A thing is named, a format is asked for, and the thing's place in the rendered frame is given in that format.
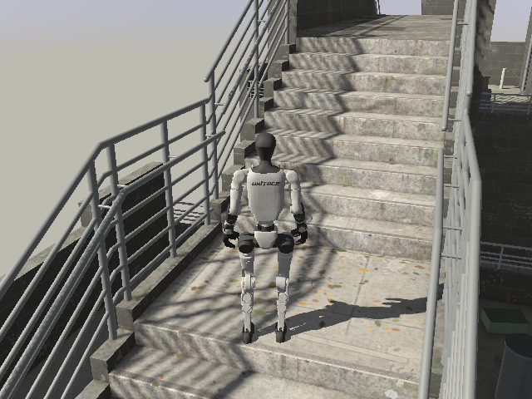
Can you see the stairs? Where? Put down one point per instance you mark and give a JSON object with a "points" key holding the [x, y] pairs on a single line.
{"points": [[360, 121], [172, 365]]}

